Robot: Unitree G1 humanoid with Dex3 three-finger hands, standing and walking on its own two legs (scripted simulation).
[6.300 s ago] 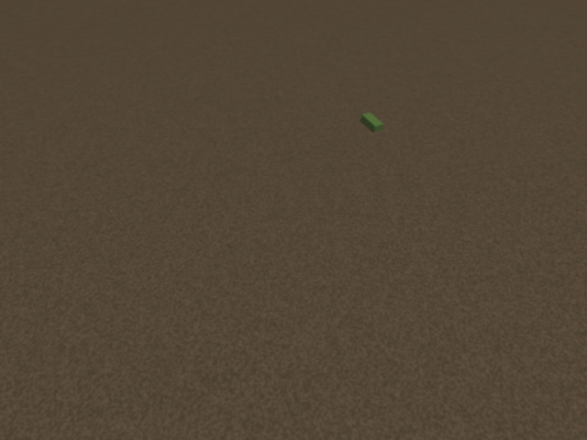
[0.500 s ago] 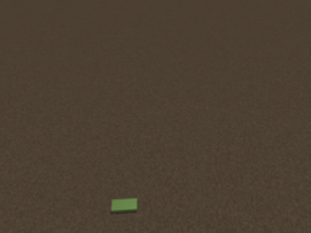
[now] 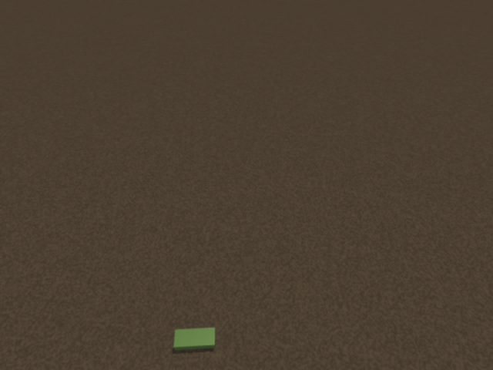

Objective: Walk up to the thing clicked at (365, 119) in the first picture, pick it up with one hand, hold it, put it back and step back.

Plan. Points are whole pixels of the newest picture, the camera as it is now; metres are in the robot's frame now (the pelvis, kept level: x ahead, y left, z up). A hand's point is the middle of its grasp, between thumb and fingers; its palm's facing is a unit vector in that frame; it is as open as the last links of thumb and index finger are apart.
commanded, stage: walk up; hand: left
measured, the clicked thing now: (195, 338) +0.39 +0.20 -0.76
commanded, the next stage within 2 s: stand in 0.84 s
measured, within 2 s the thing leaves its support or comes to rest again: neither
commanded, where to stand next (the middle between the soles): +0.04 -0.03 m, yaw +1 degrees
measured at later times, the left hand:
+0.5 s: hand out of the picture +0.08 +0.25 -0.16, palm faces +0.01 -0.95 -0.31, open 7.4 cm
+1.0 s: hand out of the picture +0.10 +0.24 -0.15, palm faces -0.01 -0.94 -0.33, open 7.4 cm
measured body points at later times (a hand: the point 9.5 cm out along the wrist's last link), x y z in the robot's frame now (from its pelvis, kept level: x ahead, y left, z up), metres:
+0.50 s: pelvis +0.00 +0.00 +0.00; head +0.02 +0.00 +0.45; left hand +0.08 +0.30 -0.13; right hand +0.09 -0.31 -0.12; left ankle +0.00 +0.14 -0.74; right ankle +0.03 -0.13 -0.74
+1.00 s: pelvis +0.01 -0.01 +0.00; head +0.02 -0.01 +0.45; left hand +0.10 +0.29 -0.13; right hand +0.08 -0.31 -0.13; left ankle +0.00 +0.14 -0.74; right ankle +0.03 -0.13 -0.74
